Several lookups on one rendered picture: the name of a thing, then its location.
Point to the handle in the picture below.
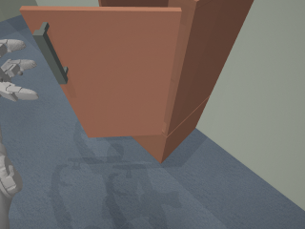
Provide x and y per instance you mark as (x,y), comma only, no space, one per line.
(43,42)

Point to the cupboard door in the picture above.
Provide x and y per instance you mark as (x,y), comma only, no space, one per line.
(120,63)

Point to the robot left hand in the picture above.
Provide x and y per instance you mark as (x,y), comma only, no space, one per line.
(11,68)

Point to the left robot upper arm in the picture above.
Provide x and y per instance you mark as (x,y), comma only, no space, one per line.
(10,184)

